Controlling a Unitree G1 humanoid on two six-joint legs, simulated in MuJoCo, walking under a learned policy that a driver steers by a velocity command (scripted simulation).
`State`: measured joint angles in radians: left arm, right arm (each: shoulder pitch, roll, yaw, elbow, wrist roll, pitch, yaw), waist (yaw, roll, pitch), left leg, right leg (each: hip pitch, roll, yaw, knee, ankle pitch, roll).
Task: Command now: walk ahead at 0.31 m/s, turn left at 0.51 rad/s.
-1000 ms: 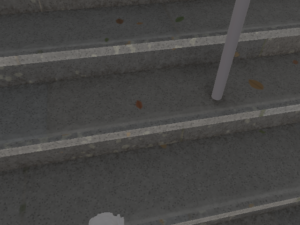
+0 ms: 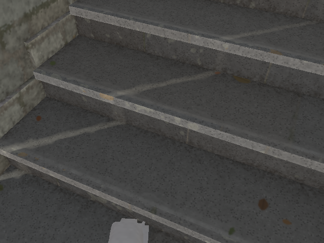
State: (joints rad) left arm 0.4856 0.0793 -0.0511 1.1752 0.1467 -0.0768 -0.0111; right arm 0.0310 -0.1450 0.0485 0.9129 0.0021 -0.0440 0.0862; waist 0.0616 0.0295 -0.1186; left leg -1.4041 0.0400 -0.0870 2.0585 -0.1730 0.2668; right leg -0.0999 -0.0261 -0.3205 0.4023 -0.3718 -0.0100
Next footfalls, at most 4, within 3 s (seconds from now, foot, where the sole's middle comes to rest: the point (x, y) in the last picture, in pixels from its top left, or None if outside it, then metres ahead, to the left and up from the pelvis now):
0.16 left None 0.31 0.14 -0.61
0.66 right None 0.28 -0.10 -0.61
1.12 left None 0.35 0.09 -0.61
1.62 right None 0.25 -0.13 -0.61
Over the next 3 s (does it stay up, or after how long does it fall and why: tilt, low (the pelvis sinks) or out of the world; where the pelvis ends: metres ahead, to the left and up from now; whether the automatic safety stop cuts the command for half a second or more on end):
stays up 0.27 -0.02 0.15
